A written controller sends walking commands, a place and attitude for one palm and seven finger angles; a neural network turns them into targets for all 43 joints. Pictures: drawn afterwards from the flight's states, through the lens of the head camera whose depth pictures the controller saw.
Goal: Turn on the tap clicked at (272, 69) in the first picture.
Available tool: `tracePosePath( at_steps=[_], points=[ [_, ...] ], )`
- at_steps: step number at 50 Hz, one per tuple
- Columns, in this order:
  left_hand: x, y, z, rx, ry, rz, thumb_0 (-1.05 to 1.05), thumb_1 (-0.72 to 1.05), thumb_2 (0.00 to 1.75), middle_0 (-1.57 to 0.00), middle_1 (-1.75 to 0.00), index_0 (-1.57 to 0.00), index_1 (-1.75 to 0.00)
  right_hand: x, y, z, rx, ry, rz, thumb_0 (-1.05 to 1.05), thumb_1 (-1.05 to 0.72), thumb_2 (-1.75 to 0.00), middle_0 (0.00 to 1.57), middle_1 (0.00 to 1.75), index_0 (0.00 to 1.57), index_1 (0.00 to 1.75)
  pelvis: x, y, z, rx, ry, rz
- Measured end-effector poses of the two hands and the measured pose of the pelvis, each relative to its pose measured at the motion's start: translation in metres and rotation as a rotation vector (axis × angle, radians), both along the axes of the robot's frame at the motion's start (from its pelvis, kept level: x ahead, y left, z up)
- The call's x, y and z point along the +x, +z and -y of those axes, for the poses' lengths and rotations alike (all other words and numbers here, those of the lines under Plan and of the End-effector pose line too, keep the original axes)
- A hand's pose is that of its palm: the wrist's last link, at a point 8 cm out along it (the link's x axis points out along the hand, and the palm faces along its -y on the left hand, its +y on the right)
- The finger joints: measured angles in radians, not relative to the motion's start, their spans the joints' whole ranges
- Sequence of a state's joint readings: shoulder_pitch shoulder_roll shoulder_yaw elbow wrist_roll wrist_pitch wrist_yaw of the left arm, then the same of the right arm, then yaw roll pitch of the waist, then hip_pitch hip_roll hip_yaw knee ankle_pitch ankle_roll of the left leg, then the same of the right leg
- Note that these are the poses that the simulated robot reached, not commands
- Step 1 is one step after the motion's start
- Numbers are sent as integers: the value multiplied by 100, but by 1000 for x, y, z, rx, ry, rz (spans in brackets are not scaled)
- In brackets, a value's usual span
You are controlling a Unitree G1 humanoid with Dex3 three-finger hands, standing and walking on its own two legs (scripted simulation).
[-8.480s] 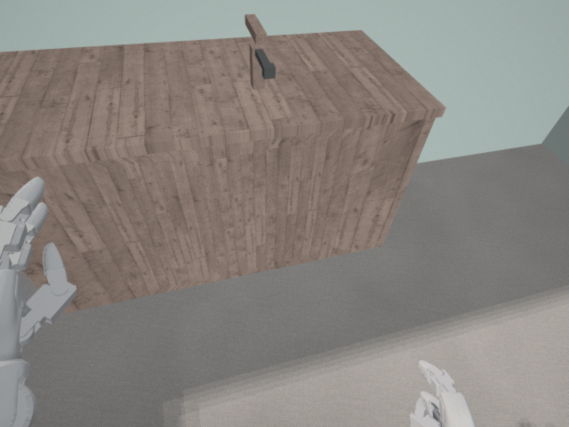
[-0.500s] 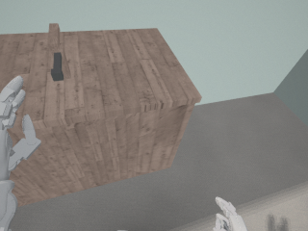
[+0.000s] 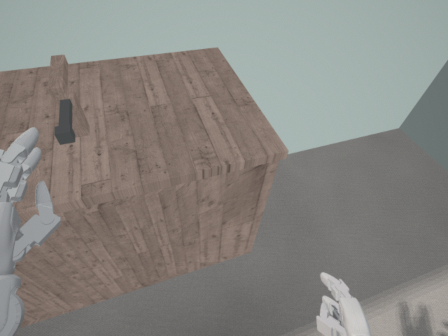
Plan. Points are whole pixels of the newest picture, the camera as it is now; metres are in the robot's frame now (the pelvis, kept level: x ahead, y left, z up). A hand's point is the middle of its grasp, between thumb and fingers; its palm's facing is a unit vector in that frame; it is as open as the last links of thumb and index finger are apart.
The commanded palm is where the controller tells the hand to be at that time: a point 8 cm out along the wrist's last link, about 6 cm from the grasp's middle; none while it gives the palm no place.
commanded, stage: come to a stop and stand still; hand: left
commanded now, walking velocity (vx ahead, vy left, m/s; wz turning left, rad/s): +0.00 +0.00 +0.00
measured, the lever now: (65, 134) +0.44 +0.37 +0.09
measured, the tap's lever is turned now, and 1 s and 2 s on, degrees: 0 0 0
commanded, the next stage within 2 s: look again from close up in 0.38 s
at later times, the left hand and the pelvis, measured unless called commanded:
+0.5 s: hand (78, 217) +0.23 +0.22 +0.16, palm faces +0.35 -0.86 -0.37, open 7.4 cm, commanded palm +0.17 +0.26 +0.17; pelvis +0.01 -0.02 +0.00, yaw +0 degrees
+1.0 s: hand (61, 225) +0.22 +0.24 +0.14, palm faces +0.36 -0.86 -0.36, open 7.4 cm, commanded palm +0.17 +0.28 +0.17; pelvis +0.01 +0.00 +0.00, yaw +0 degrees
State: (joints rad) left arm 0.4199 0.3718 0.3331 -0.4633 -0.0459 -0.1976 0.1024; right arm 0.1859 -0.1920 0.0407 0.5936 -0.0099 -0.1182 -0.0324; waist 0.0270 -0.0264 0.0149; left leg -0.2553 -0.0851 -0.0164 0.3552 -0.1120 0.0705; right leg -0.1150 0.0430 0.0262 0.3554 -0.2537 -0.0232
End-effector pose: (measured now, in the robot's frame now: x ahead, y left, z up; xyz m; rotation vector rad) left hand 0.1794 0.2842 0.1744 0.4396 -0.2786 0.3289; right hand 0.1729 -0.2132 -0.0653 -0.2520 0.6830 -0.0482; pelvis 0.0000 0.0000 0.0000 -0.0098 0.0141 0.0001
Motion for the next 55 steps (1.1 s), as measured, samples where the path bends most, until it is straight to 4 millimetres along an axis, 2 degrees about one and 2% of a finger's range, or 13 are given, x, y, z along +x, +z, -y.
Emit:
tracePosePath(
  at_steps=[14,23,46,55],
  points=[
    [7,-9,15,-22,18,-68,1,89,90,-21,-30,-21,-30,-1,-10,25,19,-51,-37,1,-91,-90,20,30,20,30,9,-1,15,-3,-6,1],
    [10,-6,21,-21,3,-55,1,89,90,-21,-30,-21,-30,-4,-10,32,13,-65,-45,1,-91,-90,20,30,20,30,8,0,19,-4,-5,4],
    [-1,-10,5,-31,7,-59,1,89,90,-21,-30,-20,-30,-11,-6,14,9,-58,-36,1,-91,-90,20,30,20,30,2,0,6,-10,-5,10],
    [12,-19,-4,-32,28,-57,1,89,90,-21,-30,-20,-30,-6,-17,11,-7,-70,-59,1,-90,-90,20,30,20,30,17,-8,-2,-5,-1,-2]
  ],
)
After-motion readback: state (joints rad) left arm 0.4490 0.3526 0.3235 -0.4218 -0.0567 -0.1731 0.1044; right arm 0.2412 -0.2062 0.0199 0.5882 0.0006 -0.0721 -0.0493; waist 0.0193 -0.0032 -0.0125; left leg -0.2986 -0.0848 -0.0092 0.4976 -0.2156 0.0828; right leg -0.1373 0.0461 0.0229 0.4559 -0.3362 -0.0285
